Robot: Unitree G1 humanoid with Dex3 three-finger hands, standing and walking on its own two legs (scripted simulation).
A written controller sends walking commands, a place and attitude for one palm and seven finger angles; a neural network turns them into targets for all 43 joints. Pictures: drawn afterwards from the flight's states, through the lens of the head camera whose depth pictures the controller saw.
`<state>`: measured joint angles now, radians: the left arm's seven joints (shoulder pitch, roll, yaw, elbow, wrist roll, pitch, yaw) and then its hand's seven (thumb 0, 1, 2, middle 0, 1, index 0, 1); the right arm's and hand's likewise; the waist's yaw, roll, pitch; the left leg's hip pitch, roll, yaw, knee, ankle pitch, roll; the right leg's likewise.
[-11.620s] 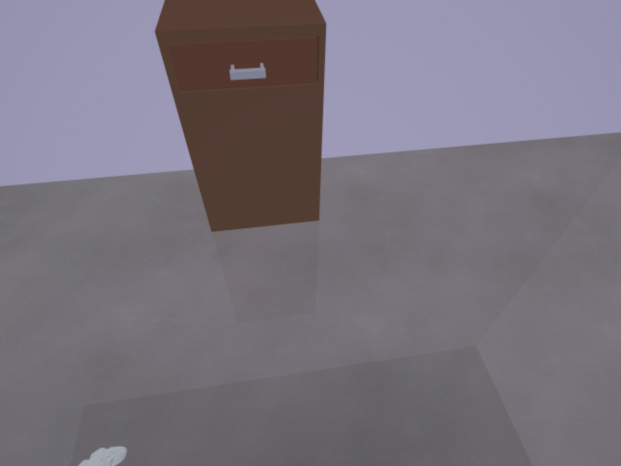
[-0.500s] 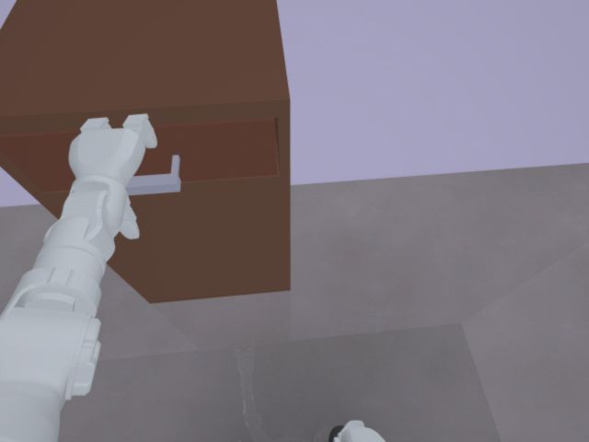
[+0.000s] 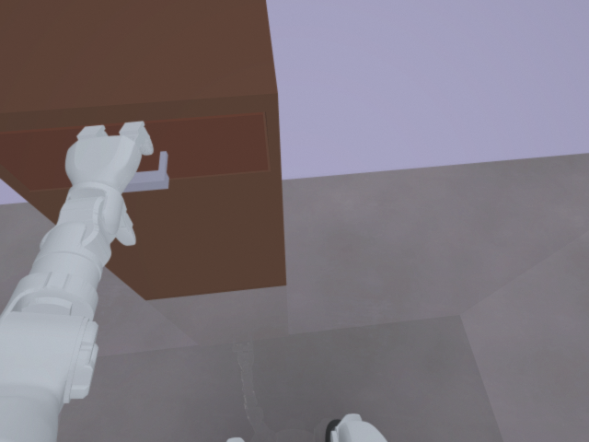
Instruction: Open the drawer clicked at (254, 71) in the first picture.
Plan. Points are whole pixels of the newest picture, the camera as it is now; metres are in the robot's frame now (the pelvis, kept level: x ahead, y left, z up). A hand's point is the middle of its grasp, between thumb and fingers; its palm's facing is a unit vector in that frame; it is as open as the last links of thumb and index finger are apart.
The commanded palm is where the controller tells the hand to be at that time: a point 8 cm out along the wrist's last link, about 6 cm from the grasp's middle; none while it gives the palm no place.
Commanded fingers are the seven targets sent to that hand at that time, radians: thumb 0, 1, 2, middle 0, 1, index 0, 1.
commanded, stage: lower the fingers behind the handle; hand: left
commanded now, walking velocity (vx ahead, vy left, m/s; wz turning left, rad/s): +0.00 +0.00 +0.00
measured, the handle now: (135, 171) +0.53 +0.24 -0.02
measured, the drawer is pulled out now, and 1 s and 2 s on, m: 0.00 0.00 0.01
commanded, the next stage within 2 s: lift the fingers back up to retry in 1.32 s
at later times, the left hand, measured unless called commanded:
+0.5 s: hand (129, 198) +0.47 +0.24 -0.01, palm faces -0.06 -0.01 -1.00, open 13.9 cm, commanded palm +0.46 +0.24 +0.04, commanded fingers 0.00 -0.50 0.30 -0.30 -1.20 -0.30 -1.20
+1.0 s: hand (132, 199) +0.48 +0.24 -0.02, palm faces -0.03 +0.00 -1.00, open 13.8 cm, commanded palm +0.46 +0.24 +0.01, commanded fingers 0.00 -0.50 0.30 -0.30 -1.20 -0.30 -1.20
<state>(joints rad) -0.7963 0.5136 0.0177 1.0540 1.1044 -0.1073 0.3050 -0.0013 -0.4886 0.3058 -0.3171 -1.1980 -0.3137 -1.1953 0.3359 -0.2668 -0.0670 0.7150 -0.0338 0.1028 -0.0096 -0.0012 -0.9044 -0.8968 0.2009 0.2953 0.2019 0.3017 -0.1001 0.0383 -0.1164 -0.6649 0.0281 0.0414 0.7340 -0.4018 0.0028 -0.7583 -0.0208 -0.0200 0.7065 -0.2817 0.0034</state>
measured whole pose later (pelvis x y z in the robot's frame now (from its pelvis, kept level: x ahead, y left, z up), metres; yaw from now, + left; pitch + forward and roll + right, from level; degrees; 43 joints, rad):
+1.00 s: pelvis -0.03 +0.01 -0.04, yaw +0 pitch +24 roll -1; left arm -0.93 0.54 -0.01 1.18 1.12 -0.07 0.39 0.00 -0.49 0.31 -0.31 -1.24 -0.30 -1.24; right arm 0.33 -0.27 -0.03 0.72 -0.04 0.08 0.00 0.00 -0.90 -0.90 0.20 0.30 0.20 0.30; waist -0.14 0.04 -0.15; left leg -0.95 0.02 0.03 0.98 -0.46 0.01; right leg -1.03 -0.03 -0.02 0.92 -0.32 0.01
